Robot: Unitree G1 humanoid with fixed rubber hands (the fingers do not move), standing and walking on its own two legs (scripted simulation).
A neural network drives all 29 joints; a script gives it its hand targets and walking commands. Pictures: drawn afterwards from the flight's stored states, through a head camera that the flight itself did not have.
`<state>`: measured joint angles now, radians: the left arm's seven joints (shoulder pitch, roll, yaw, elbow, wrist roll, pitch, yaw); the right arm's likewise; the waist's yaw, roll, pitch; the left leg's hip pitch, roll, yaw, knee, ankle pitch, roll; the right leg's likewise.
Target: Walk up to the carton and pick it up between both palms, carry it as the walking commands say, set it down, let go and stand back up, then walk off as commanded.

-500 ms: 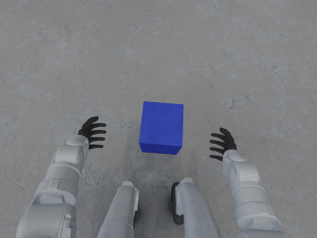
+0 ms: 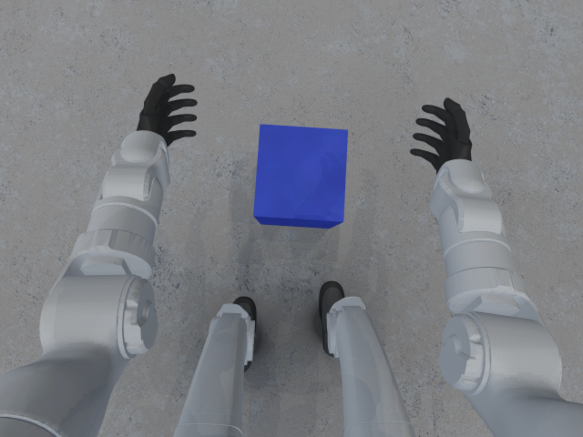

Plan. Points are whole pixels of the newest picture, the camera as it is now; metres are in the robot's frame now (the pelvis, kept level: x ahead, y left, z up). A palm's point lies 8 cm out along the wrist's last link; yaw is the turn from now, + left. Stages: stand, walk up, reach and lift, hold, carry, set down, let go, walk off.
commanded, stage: reach and lift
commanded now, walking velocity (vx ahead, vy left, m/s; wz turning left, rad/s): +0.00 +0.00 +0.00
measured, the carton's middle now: (299, 182) +0.49 -0.03 -0.54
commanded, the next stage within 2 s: none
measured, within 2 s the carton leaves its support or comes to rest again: neither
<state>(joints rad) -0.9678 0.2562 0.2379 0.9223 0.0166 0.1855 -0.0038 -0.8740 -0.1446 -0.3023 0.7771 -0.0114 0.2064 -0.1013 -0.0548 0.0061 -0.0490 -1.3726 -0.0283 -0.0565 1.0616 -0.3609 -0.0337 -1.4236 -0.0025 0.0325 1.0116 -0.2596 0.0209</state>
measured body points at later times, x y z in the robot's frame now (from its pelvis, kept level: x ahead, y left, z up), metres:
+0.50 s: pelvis +0.01 +0.00 -0.03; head +0.33 +0.00 +0.29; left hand +0.54 +0.17 -0.16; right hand +0.51 -0.22 -0.16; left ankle +0.05 +0.13 -0.63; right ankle +0.09 -0.13 -0.63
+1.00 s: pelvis -0.03 +0.00 -0.18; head +0.32 +0.00 +0.11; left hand +0.54 +0.17 -0.32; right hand +0.51 -0.21 -0.31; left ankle +0.05 +0.13 -0.63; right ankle +0.09 -0.13 -0.63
